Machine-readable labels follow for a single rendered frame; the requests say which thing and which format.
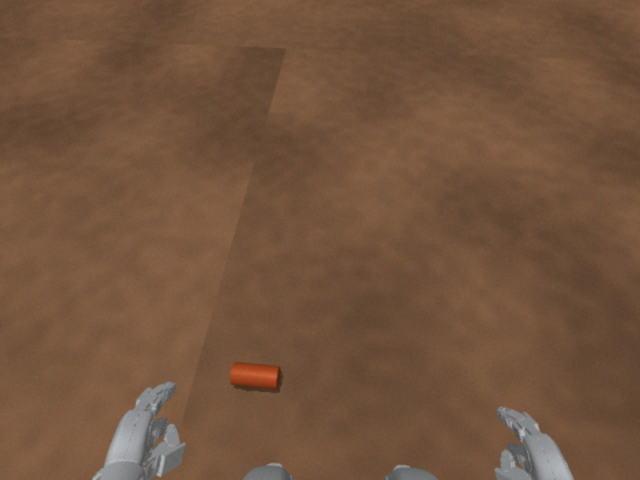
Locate left robot arm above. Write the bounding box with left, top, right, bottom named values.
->
left=92, top=461, right=145, bottom=480

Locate can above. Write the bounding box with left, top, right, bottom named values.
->
left=230, top=362, right=280, bottom=389

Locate left robot hand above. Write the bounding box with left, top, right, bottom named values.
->
left=104, top=381, right=185, bottom=480

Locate right robot hand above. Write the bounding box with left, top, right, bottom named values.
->
left=494, top=407, right=574, bottom=480

